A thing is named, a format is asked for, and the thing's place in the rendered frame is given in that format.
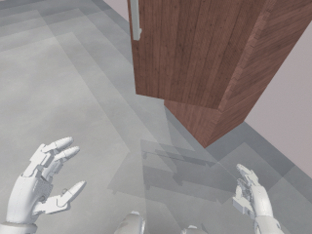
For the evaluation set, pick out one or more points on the right robot hand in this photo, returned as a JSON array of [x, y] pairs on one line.
[[257, 202]]

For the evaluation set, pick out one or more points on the handle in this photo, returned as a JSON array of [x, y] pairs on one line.
[[135, 19]]

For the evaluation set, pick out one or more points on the left robot hand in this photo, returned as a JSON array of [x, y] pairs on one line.
[[24, 204]]

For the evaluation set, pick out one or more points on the cupboard door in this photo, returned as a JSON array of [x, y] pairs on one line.
[[188, 50]]

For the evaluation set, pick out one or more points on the robot right forearm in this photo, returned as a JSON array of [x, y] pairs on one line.
[[265, 224]]

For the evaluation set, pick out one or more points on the robot left forearm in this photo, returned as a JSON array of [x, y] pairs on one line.
[[17, 228]]

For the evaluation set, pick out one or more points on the left robot thigh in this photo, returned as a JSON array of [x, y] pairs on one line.
[[131, 224]]

